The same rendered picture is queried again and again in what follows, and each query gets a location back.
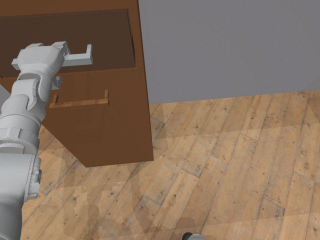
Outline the cabinet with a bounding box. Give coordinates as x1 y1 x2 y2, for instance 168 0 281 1
0 0 154 168

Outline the left robot forearm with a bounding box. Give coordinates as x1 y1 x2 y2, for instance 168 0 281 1
0 69 53 156

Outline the left robot hand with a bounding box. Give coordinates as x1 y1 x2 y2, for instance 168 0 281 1
17 41 71 90

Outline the left robot upper arm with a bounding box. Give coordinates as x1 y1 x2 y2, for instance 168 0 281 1
0 152 42 240

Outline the drawer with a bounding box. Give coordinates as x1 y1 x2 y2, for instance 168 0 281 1
0 8 136 78

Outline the handle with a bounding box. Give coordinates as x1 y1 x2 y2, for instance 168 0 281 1
11 44 93 70
49 98 110 112

